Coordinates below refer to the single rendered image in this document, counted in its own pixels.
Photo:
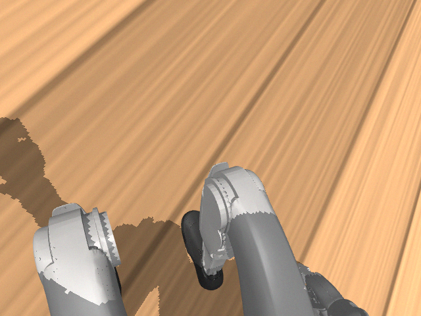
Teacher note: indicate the right robot foot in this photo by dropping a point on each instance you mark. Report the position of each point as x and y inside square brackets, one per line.
[194, 243]

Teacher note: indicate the right robot hand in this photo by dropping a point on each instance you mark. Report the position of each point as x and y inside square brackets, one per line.
[321, 292]

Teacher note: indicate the right robot arm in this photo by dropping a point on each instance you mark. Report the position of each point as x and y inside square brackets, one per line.
[344, 307]

